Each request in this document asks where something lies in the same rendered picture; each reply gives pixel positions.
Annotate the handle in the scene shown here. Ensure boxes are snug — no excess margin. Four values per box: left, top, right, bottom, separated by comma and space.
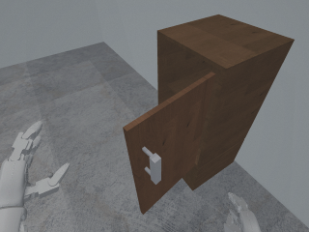
142, 147, 161, 184

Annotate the cupboard door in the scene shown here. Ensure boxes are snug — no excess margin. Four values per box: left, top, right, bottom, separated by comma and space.
123, 72, 216, 215

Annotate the robot right hand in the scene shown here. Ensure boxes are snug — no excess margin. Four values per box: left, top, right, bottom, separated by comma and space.
223, 192, 261, 232

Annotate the robot left hand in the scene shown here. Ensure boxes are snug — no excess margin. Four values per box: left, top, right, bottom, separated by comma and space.
0, 121, 70, 208

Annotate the robot left forearm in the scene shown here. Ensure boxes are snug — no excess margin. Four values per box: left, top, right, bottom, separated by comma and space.
0, 206, 28, 232

